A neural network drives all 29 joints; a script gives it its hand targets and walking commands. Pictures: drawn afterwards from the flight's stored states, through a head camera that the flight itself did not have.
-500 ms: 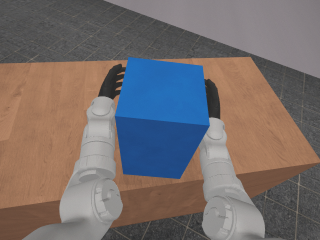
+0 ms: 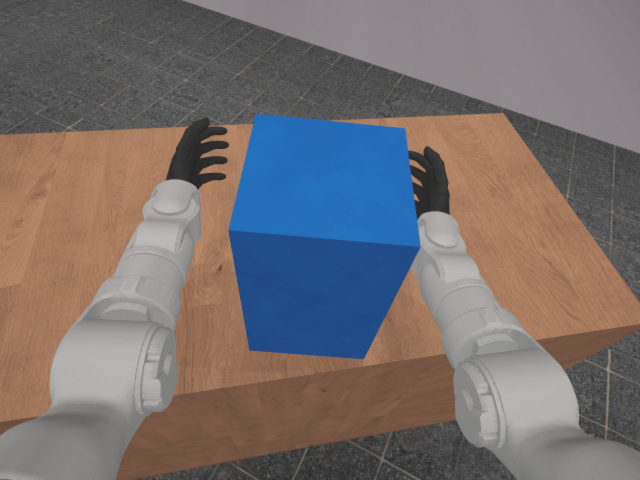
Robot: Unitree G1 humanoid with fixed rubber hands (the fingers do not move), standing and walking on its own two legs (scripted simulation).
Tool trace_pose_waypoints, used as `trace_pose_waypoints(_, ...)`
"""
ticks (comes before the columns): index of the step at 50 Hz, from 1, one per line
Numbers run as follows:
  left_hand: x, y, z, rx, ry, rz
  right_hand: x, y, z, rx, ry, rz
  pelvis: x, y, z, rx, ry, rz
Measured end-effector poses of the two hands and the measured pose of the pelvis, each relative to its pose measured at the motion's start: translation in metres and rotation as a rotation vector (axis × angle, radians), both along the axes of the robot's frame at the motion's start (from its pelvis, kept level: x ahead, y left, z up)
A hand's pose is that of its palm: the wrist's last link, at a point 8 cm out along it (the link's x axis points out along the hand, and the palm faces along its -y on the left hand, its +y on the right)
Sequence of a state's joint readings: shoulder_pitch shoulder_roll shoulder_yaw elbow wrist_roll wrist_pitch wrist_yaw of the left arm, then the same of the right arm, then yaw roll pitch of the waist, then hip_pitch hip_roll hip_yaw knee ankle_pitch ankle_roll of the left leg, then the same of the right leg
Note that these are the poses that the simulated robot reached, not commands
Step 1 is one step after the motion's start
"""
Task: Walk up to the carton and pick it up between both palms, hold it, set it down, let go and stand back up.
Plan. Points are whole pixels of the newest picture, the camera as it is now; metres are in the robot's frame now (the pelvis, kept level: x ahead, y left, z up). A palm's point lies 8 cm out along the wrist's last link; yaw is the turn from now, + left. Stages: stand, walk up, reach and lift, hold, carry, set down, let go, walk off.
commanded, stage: set down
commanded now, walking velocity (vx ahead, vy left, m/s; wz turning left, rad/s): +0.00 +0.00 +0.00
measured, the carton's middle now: (317, 253) +0.38 +0.01 +0.05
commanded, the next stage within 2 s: none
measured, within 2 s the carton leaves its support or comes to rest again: neither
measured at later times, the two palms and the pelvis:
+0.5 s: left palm (121, 103) +0.43 +0.22 +0.22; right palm (501, 153) +0.42 -0.17 +0.20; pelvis -0.01 -0.01 +0.00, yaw +1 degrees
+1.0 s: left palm (137, 92) +0.43 +0.20 +0.24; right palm (497, 148) +0.41 -0.16 +0.22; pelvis +0.00 -0.02 +0.01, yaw +0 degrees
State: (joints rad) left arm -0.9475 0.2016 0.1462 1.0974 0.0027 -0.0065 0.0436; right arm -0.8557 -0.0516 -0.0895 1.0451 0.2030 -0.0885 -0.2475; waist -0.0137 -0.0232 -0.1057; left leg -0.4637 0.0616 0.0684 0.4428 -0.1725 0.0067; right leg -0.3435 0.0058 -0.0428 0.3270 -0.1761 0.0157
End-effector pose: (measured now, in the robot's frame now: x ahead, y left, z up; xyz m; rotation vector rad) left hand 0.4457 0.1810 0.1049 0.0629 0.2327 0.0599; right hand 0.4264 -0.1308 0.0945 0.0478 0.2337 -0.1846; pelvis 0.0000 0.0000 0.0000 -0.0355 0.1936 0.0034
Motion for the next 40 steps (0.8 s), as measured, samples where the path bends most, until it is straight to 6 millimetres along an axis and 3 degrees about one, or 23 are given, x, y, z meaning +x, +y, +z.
trace_pose_waypoints(17, -0.006, 0.001, 0.091, 0.025, -0.049, -0.01, -0.005, -0.013, 0.089, -0.033, -0.025, 0.01, -0.013, -0.006, 0.003, 0.01, -0.099, 0.0)
trace_pose_waypoints(23, -0.011, 0.026, 0.112, 0.093, -0.092, 0.009, -0.01, -0.033, 0.107, -0.104, -0.073, 0.023, -0.011, -0.011, 0.003, 0.016, -0.108, 0.006)
trace_pose_waypoints(29, -0.008, 0.051, 0.12, 0.068, -0.077, 0.034, -0.003, -0.049, 0.106, -0.1, -0.024, 0.041, -0.004, -0.016, 0.002, 0.021, -0.084, 0.026)
trace_pose_waypoints(35, 0.005, 0.024, 0.14, 0.014, -0.094, -0.023, 0.01, -0.027, 0.122, -0.017, -0.043, 0.065, 0.002, -0.017, 0.004, 0.017, -0.092, 0.034)
trace_pose_waypoints(40, 0.005, 0.001, 0.151, 0.018, -0.102, -0.056, 0.006, -0.012, 0.14, -0.001, -0.093, 0.073, 0.004, -0.017, 0.007, 0.018, -0.152, 0.015)
